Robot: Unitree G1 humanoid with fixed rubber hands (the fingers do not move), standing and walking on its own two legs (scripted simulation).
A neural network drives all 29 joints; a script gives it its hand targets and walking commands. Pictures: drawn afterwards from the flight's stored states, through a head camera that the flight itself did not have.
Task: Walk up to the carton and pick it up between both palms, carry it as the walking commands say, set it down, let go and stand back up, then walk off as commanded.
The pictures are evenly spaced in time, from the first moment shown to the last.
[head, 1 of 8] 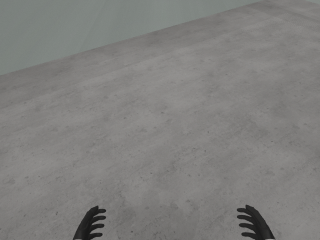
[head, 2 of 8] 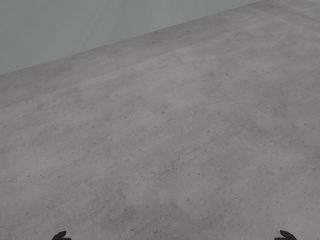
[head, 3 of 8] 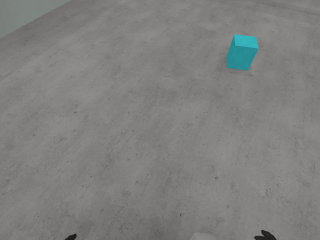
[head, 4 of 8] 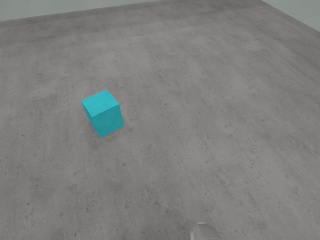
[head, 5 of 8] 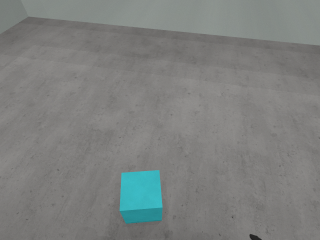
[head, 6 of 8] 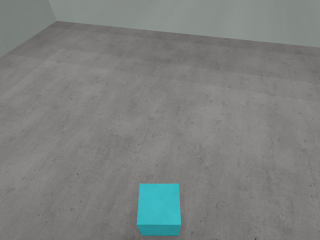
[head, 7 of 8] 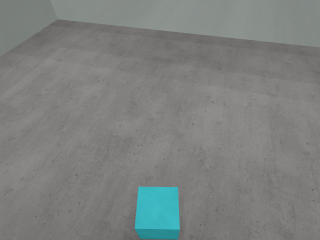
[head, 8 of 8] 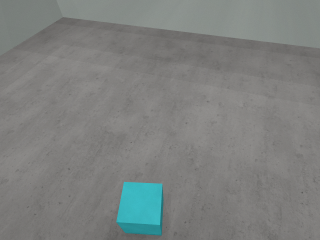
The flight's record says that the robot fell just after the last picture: no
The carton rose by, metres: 0.00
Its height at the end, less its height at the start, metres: +0.00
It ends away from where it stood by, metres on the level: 0.00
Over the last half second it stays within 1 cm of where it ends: yes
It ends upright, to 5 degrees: yes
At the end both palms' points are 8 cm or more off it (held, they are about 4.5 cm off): yes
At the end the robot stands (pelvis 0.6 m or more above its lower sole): yes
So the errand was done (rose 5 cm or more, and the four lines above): no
